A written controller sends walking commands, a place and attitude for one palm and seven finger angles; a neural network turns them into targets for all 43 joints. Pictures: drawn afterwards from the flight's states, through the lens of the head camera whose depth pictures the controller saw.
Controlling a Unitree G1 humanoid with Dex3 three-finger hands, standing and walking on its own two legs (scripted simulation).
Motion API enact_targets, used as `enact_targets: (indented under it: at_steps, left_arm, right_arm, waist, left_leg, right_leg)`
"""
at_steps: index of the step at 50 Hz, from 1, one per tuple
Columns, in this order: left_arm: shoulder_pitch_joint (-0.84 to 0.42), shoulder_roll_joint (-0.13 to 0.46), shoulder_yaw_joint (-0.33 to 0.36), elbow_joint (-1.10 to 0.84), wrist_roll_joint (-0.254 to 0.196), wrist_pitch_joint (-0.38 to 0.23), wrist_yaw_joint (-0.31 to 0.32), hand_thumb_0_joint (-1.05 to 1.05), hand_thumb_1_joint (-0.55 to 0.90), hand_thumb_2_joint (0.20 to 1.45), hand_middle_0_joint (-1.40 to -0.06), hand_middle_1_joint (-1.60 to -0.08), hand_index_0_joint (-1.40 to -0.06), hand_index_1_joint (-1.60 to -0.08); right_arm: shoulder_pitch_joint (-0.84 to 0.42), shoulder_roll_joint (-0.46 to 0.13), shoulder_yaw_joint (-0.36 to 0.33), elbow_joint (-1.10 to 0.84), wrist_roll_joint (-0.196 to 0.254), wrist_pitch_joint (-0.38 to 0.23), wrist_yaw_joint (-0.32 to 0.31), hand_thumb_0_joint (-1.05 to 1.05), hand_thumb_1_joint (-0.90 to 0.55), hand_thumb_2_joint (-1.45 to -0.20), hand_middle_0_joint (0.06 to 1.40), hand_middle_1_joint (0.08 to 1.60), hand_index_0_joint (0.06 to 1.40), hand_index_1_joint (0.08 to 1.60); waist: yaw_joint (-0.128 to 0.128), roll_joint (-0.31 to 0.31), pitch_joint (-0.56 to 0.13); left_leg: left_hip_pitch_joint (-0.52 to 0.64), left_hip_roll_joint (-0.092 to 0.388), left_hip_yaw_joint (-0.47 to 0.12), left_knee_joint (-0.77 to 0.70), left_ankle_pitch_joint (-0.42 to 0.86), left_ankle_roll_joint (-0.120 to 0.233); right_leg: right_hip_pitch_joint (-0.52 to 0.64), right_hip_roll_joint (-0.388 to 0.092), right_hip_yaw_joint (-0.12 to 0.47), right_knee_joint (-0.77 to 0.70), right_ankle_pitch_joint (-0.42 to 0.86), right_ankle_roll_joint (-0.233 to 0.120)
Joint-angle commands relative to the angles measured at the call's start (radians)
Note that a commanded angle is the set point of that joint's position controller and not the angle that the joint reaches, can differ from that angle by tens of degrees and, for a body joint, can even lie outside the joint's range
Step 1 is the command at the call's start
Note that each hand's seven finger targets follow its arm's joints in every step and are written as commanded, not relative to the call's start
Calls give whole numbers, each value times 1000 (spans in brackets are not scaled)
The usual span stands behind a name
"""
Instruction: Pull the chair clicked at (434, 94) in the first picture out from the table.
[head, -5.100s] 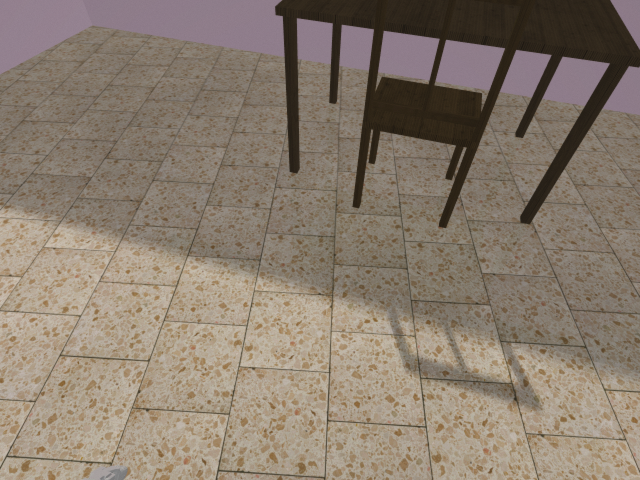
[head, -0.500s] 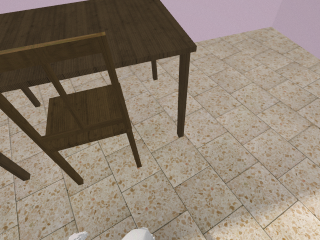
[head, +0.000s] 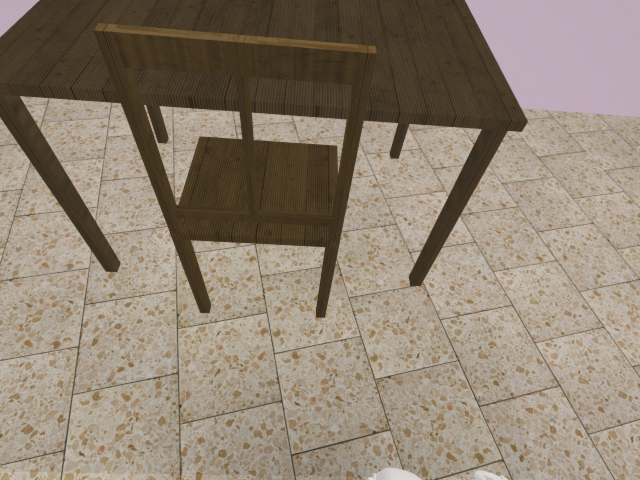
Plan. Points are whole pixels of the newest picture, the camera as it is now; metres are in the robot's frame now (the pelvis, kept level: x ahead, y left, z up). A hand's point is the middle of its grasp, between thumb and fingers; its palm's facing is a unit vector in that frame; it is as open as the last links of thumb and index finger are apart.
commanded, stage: take the last steps up to it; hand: left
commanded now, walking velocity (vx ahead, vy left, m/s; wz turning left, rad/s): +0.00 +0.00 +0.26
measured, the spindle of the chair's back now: (249, 154) +0.69 +0.20 -0.06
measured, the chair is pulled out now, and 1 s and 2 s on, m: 0.00 0.00 0.00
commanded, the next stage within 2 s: come to a stop and stand still in 0.86 s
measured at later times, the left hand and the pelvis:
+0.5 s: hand out of the picture +0.03 +0.14 -0.16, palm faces +0.14 -0.97 -0.20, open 7.3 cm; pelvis +0.06 -0.03 +0.01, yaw +6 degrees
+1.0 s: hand (191, 420) +0.21 +0.20 -0.17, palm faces +0.14 -0.97 -0.18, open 7.3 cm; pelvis +0.20 +0.02 +0.00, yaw +5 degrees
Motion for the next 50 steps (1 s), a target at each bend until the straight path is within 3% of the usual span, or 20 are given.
enact_targets:
  at_steps: [1, 6, 10, 12, 13, 14, 15, 16, 18, 21, 31, 34, 35, 36, 37, 38, 40, 43, 48, 50]
  left_arm:
    - [-21, 54, 11, -79, -6, -33, 2, 0, 900, 900, -200, -300, -200, -300]
    - [-51, 24, -1, -87, -7, -37, 5, 0, 900, 900, -200, -300, -200, -300]
    - [-24, 10, -9, -67, 1, -59, -8, 0, 900, 900, -200, -300, -200, -300]
    - [68, 5, -9, -29, 6, -75, -13, 0, 900, 900, -200, -300, -200, -300]
    - [118, 43, -1, -8, 13, -90, -8, 0, 900, 900, -200, -300, -200, -300]
    - [178, 122, 15, 4, 20, -98, 0, 0, 900, 900, -200, -300, -200, -300]
    - [228, 158, 23, 2, 8, -96, 4, 0, 900, 900, -200, -300, -200, -300]
    - [208, 134, 24, 7, 4, -105, 6, 0, 900, 900, -200, -300, -200, -300]
    - [125, 50, 5, 2, 3, -117, 5, 0, 900, 900, -200, -300, -200, -300]
    - [116, -6, -10, 12, 0, -135, 4, 0, 900, 900, -200, -300, -200, -300]
    - [247, 5, -12, 131, 8, -138, 12, 0, 900, 900, -200, -300, -200, -300]
    - [227, 8, -7, 148, 1, -131, 13, 0, 900, 900, -200, -300, -200, -300]
    - [230, -8, -9, 150, 0, -128, 12, 0, 900, 900, -200, -300, -200, -300]
    - [279, -57, -13, 138, -12, -126, 9, 0, 900, 900, -200, -300, -200, -300]
    - [266, -82, -21, 114, -12, -130, 8, 0, 900, 900, -200, -300, -200, -300]
    - [222, -65, -16, 113, -7, -119, 15, 0, 900, 900, -200, -300, -200, -300]
    - [132, -63, -11, 106, -4, -113, 2, 0, 900, 900, -200, -300, -200, -300]
    - [185, -111, -10, 123, 7, -87, -5, 0, 900, 900, -200, -300, -200, -300]
    - [118, -110, -15, 80, 11, -72, -7, 0, 900, 900, -200, -300, -200, -300]
    - [69, -112, -22, 66, 6, -73, 1, 0, 900, 900, -200, -300, -200, -300]
  right_arm:
    - [73, -189, -51, -31, 5, -24, -22, 0, -900, -900, 200, 300, 200, 300]
    - [101, -184, -55, -8, -4, -21, -22, 0, -900, -900, 200, 300, 200, 300]
    - [118, -167, -52, 20, -9, -27, -19, 0, -900, -900, 200, 300, 200, 300]
    - [104, -144, -45, 31, -2, -30, -18, 0, -900, -900, 200, 300, 200, 300]
    - [118, -97, -37, 40, 4, -37, -15, 0, -900, -900, 200, 300, 200, 300]
    - [123, -37, -21, 15, 12, -45, -10, 0, -900, -900, 200, 300, 200, 300]
    - [67, -88, -36, -17, 1, -40, -4, 0, -900, -900, 200, 300, 200, 300]
    - [33, -103, -44, -12, -5, -38, 2, 0, -900, -900, 200, 300, 200, 300]
    - [70, -92, -52, 29, -6, -38, 14, 0, -900, -900, 200, 300, 200, 300]
    - [150, -39, -47, 75, -7, -32, 19, 0, -900, -900, 200, 300, 200, 300]
    - [3, 10, -27, 54, 2, -59, 24, 0, -900, -900, 200, 300, 200, 300]
    - [139, -9, -27, 104, -3, -77, 7, 0, -900, -900, 200, 300, 200, 300]
    - [263, -49, -38, 145, -8, -86, -1, 0, -900, -900, 200, 300, 200, 300]
    - [363, -151, -57, 159, -20, -94, -15, 0, -900, -900, 200, 300, 200, 300]
    - [419, -206, -64, 168, -6, -83, -23, 0, -900, -900, 200, 300, 200, 300]
    - [378, -188, -61, 171, 1, -81, -35, 0, -900, -900, 200, 300, 200, 300]
    - [229, -92, -42, 130, 2, -86, -37, 0, -900, -900, 200, 300, 200, 300]
    - [165, -38, -23, 115, 0, -99, -36, 0, -900, -900, 200, 300, 200, 300]
    - [158, -62, -30, 108, -2, -91, -32, 0, -900, -900, 200, 300, 200, 300]
    - [158, -49, -22, 115, -3, -83, -35, 0, -900, -900, 200, 300, 200, 300]
  waist:
    - [-42, 157, -115]
    - [-53, 166, -121]
    - [-47, 177, -74]
    - [1, 120, -55]
    - [23, 6, -47]
    - [41, -234, -28]
    - [71, -203, 1]
    - [62, -200, 48]
    - [-2, -67, 92]
    - [-43, -61, 66]
    - [4, -92, 40]
    - [-64, -60, -39]
    - [-110, -3, -108]
    - [-125, 192, -223]
    - [-122, 307, -250]
    - [-120, 291, -244]
    - [-78, 125, -42]
    - [-13, 146, -28]
    - [-15, 146, -16]
    - [-21, 157, 10]
  left_leg:
    - [160, 247, -202, -152, 638, 122]
    - [150, 250, -246, -153, 517, 136]
    - [39, 234, -304, -187, 116, 131]
    - [-98, 176, -270, -128, -104, 85]
    - [-230, 104, -201, 13, -173, 39]
    - [-412, -24, -48, 248, -257, -19]
    - [-459, 2, -60, 416, -315, -21]
    - [-476, 31, -97, 511, -240, -13]
    - [-450, 70, -91, 582, -82, -18]
    - [-395, 83, -49, 582, 44, -41]
    - [-283, 70, 46, 232, 28, -24]
    - [-38, 8, 94, 38, 93, -5]
    - [140, 35, 50, -16, 166, 6]
    - [364, 271, -223, -39, 328, 88]
    - [405, 432, -436, -133, 480, 175]
    - [350, 447, -420, -174, 406, 187]
    - [104, 391, -306, -233, 258, 180]
    - [-47, 294, -116, -270, 321, 120]
    - [-40, 277, -77, -282, 258, 136]
    - [-57, 276, -72, -236, 415, 128]
  right_leg:
    - [-56, -1, 30, -39, 39, 10]
    - [13, 26, 25, -209, 7, 0]
    - [144, 67, -7, -394, 8, -34]
    - [338, 70, -19, -613, 136, -43]
    - [476, -12, 86, -719, 86, -64]
    - [547, -236, 397, -855, -65, -154]
    - [461, -356, 538, -950, -198, -242]
    - [385, -328, 554, -986, -259, -255]
    - [307, -250, 365, -965, -128, -227]
    - [293, -162, 135, -937, 175, -196]
    - [377, -167, 61, -829, 567, -219]
    - [375, -108, 5, -618, 720, -182]
    - [312, -75, -10, -436, 659, -158]
    - [109, 22, -68, -191, 318, -114]
    - [-29, 102, -50, 38, -150, -103]
    - [-75, 70, 36, 151, -155, -112]
    - [-107, 1, 48, 171, -35, -101]
    - [13, -12, 30, 40, 71, -76]
    - [37, -7, 0, -208, 114, -60]
    - [93, 3, -1, -313, 137, -56]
